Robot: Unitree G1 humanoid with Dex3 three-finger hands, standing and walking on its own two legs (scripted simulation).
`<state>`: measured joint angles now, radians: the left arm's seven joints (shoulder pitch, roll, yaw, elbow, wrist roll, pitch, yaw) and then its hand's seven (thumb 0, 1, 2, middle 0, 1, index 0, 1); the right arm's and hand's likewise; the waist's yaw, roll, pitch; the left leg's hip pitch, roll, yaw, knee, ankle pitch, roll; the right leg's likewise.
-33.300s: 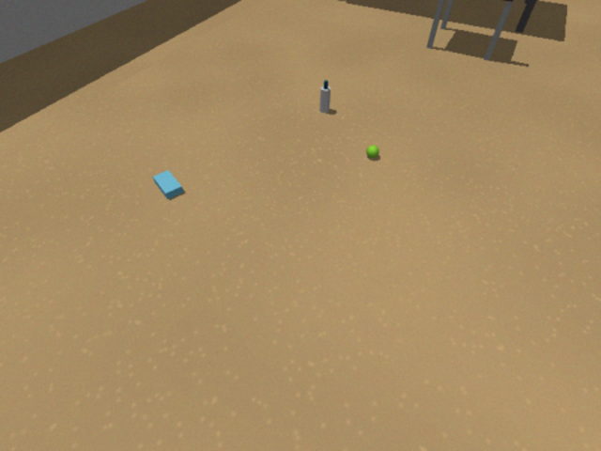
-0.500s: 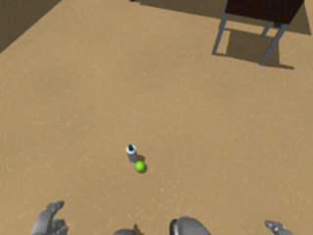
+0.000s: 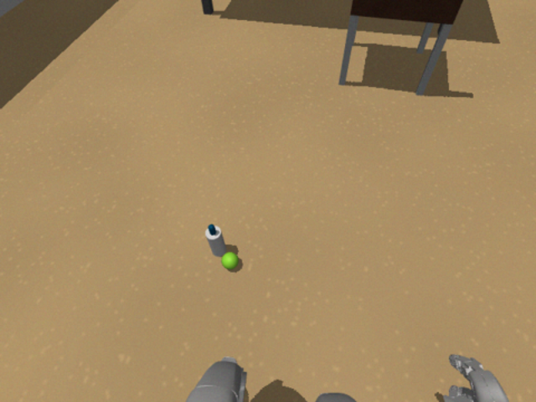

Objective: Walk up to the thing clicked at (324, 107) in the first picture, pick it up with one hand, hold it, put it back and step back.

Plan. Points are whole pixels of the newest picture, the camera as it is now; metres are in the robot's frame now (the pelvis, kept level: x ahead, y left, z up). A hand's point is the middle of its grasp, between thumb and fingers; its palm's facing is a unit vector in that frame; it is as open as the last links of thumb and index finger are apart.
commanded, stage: step back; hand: left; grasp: from the side
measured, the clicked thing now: (215, 238) +0.71 +0.26 -0.65
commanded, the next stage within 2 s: none
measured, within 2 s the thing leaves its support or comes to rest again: neither
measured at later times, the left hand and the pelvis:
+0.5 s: hand out of the picture -0.06 +0.24 -0.14, palm faces +0.07 -0.93 -0.36, open 7.4 cm; pelvis -0.15 -0.03 +0.01, yaw +4 degrees
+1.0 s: hand out of the picture -0.26 +0.24 -0.13, palm faces +0.15 -0.88 -0.46, open 7.4 cm; pelvis -0.31 -0.06 +0.00, yaw +7 degrees
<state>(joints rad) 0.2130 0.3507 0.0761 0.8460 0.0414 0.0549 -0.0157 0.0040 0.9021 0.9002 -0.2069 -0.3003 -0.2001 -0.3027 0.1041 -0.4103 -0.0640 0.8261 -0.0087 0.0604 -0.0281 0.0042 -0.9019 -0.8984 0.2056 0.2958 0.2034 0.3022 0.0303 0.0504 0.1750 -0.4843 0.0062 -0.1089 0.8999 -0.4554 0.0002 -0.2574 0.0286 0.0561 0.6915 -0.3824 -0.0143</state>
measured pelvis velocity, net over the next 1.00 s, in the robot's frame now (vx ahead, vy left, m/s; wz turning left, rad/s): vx -0.31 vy -0.06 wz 0.13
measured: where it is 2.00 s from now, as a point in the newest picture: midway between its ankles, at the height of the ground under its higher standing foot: outside the picture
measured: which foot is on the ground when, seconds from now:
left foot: up 0.00-0.24, down 0.26-0.62, up 0.64-0.94, down 0.96-1.00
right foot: down 0.00-0.28, up 0.30-0.58, down 0.60-1.00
